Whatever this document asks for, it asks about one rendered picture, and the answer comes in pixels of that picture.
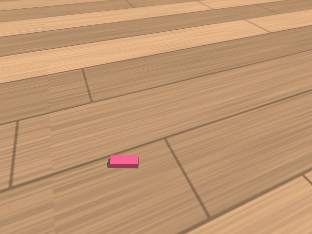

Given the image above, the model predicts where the carton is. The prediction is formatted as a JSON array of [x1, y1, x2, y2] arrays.
[[110, 155, 139, 168]]

